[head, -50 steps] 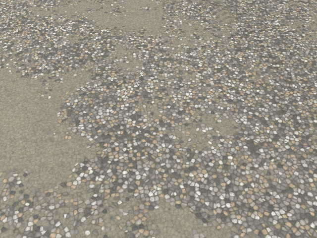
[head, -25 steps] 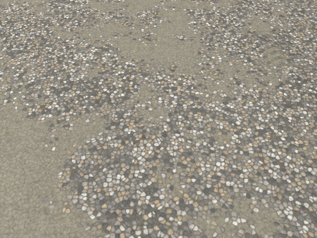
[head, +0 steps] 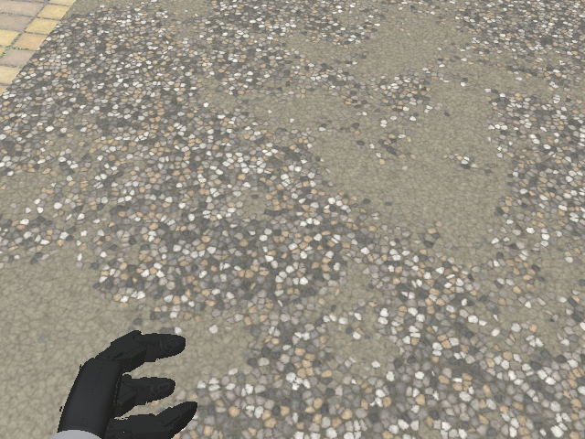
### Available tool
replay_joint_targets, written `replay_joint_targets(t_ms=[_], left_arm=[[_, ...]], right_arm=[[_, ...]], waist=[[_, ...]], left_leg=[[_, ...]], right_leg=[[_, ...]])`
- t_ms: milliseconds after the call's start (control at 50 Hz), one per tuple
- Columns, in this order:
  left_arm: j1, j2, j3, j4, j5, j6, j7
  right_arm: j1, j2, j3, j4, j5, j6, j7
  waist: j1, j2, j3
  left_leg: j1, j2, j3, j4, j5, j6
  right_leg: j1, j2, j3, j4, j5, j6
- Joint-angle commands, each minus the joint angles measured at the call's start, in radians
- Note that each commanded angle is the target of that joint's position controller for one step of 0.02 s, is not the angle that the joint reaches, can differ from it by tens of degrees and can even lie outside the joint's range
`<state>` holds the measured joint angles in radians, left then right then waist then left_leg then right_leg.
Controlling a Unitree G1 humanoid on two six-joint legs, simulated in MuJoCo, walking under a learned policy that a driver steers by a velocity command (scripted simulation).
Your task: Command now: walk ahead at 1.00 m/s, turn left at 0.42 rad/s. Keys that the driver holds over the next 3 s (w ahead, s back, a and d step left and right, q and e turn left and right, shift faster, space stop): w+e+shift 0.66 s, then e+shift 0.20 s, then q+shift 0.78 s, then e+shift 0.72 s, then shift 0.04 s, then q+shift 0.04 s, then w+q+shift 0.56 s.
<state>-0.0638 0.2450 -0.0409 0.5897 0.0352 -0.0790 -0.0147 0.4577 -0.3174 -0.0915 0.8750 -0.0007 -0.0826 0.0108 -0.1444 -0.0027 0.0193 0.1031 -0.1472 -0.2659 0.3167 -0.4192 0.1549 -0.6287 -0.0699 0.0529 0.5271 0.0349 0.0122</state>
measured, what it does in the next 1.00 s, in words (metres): walks ahead, turning right: right foot, then left foot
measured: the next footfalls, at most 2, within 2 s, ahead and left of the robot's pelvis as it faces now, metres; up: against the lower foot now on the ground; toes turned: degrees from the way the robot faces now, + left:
right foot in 0.04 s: +0.24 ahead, -0.16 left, +0.00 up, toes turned +3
left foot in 0.44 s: +0.58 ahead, +0.07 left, +0.00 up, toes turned -13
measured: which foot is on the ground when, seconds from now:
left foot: down 0.00-0.06, up 0.08-0.42, down 0.44-0.82, up 0.84-1.00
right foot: up 0.00-0.02, down 0.04-0.42, up 0.44-0.82, down 0.84-1.00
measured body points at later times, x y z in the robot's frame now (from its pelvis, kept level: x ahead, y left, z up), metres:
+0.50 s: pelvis +0.46 -0.04 +0.00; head +0.48 -0.04 +0.45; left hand +0.48 +0.24 -0.13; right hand +0.66 -0.30 -0.05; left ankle +0.54 +0.07 -0.72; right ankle +0.25 -0.13 -0.64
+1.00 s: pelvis +0.81 -0.18 -0.01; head +0.87 -0.21 +0.43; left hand +1.07 -0.06 -0.13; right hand +0.76 -0.45 -0.13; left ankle +0.86 -0.04 -0.62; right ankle +0.87 -0.25 -0.72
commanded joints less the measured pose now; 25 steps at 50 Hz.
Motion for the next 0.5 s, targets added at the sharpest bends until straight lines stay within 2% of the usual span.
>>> replay_joint_targets(t_ms=[20, 40, 60, 80, 100, 120, 140, 160, 180, 220, 240, 280, 320, 360, 380, 400, 420, 440, 460, 480, 500], left_arm=[[0.3, 0.185, 0.084, 0.037, -0.008, -0.018, 0.027], [0.519, 0.233, 0.108, 0.095, -0.002, -0.017, 0.045], [0.62, 0.338, 0.139, 0.117, 0.041, -0.02, 0.046], [0.568, 0.324, 0.149, 0.142, 0.017, -0.009, 0.021], [0.446, 0.229, 0.137, 0.123, 0.005, -0.007, 0.009], [0.411, 0.169, 0.127, 0.127, -0.009, -0.007, 0.0], [0.435, 0.134, 0.117, 0.153, -0.01, -0.006, -0.003], [0.46, 0.116, 0.109, 0.185, -0.011, -0.007, 0.0], [0.485, 0.109, 0.107, 0.21, -0.015, -0.011, 0.002], [0.503, 0.135, 0.115, 0.224, -0.025, -0.019, 0.009], [0.485, 0.15, 0.12, 0.215, -0.023, -0.02, 0.014], [0.434, 0.184, 0.137, 0.191, -0.023, -0.018, 0.013], [0.454, 0.227, 0.153, 0.185, -0.037, -0.022, -0.002], [0.498, 0.228, 0.157, 0.195, -0.046, -0.02, -0.009], [0.518, 0.235, 0.159, 0.202, -0.045, -0.016, -0.007], [0.534, 0.245, 0.162, 0.21, -0.044, -0.012, -0.008], [0.523, 0.243, 0.162, 0.205, -0.048, -0.015, -0.012], [0.496, 0.158, 0.139, 0.172, -0.049, -0.025, -0.009], [0.587, 0.052, 0.109, 0.125, -0.082, -0.018, -0.003], [0.514, 0.107, 0.11, 0.133, -0.051, 0.001, 0.005], [0.422, 0.129, 0.116, 0.131, -0.028, 0.013, -0.002]], right_arm=[[-0.027, -0.2, -0.04, -0.035, -0.023, -0.017, -0.007], [-0.093, -0.166, -0.031, -0.054, -0.037, -0.022, -0.009], [0.003, -0.016, 0.006, -0.1, 0.002, -0.029, -0.004], [0.043, -0.006, 0.029, -0.101, 0.002, -0.036, 0.006], [-0.077, -0.043, 0.03, -0.111, -0.019, -0.029, -0.001], [-0.182, -0.063, 0.035, -0.138, -0.041, -0.03, 0.005], [-0.273, -0.066, 0.037, -0.171, -0.06, -0.03, 0.009], [-0.288, -0.043, 0.046, -0.211, -0.073, -0.023, 0.015], [-0.303, -0.027, 0.057, -0.227, -0.083, -0.013, 0.02], [-0.339, -0.018, 0.074, -0.272, -0.084, -0.004, 0.027], [-0.39, -0.023, 0.083, -0.305, -0.075, -0.005, 0.032], [-0.459, -0.008, 0.105, -0.335, -0.048, -0.01, 0.05], [-0.464, -0.022, 0.102, -0.326, -0.032, -0.008, 0.049], [-0.464, -0.054, 0.09, -0.321, -0.033, -0.009, 0.031], [-0.431, -0.072, 0.079, -0.311, -0.037, -0.012, 0.019], [-0.336, -0.094, 0.064, -0.279, -0.044, -0.017, 0.006], [-0.194, -0.125, 0.046, -0.25, -0.055, -0.024, -0.012], [0.014, -0.208, 0.017, -0.24, -0.075, -0.024, -0.036], [0.002, -0.274, 0.001, -0.238, -0.089, -0.011, -0.04], [-0.08, -0.196, 0.004, -0.239, -0.066, -0.003, -0.041], [-0.133, -0.107, 0.023, -0.238, -0.053, -0.008, -0.035]], waist=[[0.22, 0.08, -0.189], [0.336, 0.081, -0.269], [0.276, -0.211, -0.414], [0.23, -0.362, -0.405], [0.211, -0.199, -0.197], [0.213, -0.048, -0.123], [0.211, 0.018, -0.063], [0.172, -0.026, -0.033], [0.155, -0.046, -0.009], [0.129, -0.063, 0.027], [0.126, -0.065, 0.05], [0.12, -0.074, 0.061], [0.134, -0.076, 0.037], [0.146, -0.057, 0.025], [0.132, -0.04, -0.009], [0.09, -0.002, -0.078], [0.018, 0.016, -0.169], [-0.066, 0.119, -0.317], [0.021, 0.33, -0.418], [0.041, 0.23, -0.274], [0.043, 0.117, -0.136]], left_leg=[[-0.077, 0.186, -0.031, 0.344, 1.098, 0.011], [-0.233, 0.156, 0.011, 0.624, 0.976, -0.005], [-0.551, 0.027, 0.099, 1.047, 0.398, -0.057], [-0.782, -0.032, 0.105, 1.157, -0.021, -0.061], [-0.904, 0.073, 0.116, 1.167, 0.055, -0.044], [-0.89, 0.123, 0.136, 1.096, 0.119, -0.053], [-0.855, 0.15, 0.154, 1.015, 0.125, -0.061], [-0.843, 0.167, 0.154, 0.964, 0.107, -0.08], [-0.84, 0.185, 0.162, 0.918, 0.073, -0.098], [-0.839, 0.218, 0.176, 0.78, 0.053, -0.131], [-0.797, 0.226, 0.193, 0.668, 0.113, -0.147], [-0.55, 0.2, 0.238, 0.42, 0.281, -0.167], [-0.363, 0.158, 0.273, 0.352, 0.4, -0.173], [-0.345, 0.157, 0.258, 0.268, 0.409, -0.168], [-0.3, 0.138, 0.265, 0.226, 0.357, -0.159], [-0.183, 0.114, 0.279, 0.197, 0.298, -0.145], [0.015, 0.172, 0.239, 0.218, 0.244, -0.125], [0.223, 0.429, -0.03, 0.17, -0.12, -0.084], [0.327, 0.659, -0.526, -0.03, -0.411, 0.006], [0.205, 0.618, -0.565, -0.075, -0.487, 0.031], [0.087, 0.56, -0.365, -0.059, -0.323, 0.013]], right_leg=[[0.495, 0.099, -0.109, -0.032, -0.099, -0.065], [0.723, 0.026, -0.048, 0.037, -0.226, -0.092], [1.003, -0.242, 0.46, -0.018, -0.531, -0.226], [1.029, -0.304, 0.907, -0.246, -0.67, -0.311], [0.903, -0.259, 0.794, -0.26, -0.724, -0.315], [0.772, -0.215, 0.648, -0.258, -0.613, -0.298], [0.657, -0.156, 0.537, -0.266, -0.483, -0.267], [0.585, -0.127, 0.495, -0.273, -0.416, -0.269], [0.538, -0.099, 0.467, -0.293, -0.375, -0.269], [0.452, -0.086, 0.432, -0.341, -0.328, -0.284], [0.376, -0.074, 0.4, -0.378, -0.294, -0.285], [0.193, -0.009, 0.297, -0.43, -0.25, -0.249], [0.154, -0.025, 0.3, -0.46, -0.14, -0.233], [0.278, -0.039, 0.307, -0.38, -0.041, -0.202], [0.34, -0.032, 0.295, -0.277, 0.083, -0.183], [0.366, 0.01, 0.257, -0.091, 0.213, -0.161], [0.271, 0.057, 0.218, 0.154, 0.194, -0.138], [0.13, 0.104, 0.147, 0.49, -0.089, -0.124], [-0.101, 0.159, 0.055, 0.771, -0.538, -0.109], [-0.225, 0.078, 0.03, 0.861, -0.433, -0.125], [-0.245, 0.036, 0.017, 0.836, -0.359, -0.126]])
Over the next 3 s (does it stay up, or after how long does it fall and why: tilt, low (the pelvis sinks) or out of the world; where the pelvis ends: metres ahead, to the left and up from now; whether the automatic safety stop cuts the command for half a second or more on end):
stays up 1.13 -0.29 -0.01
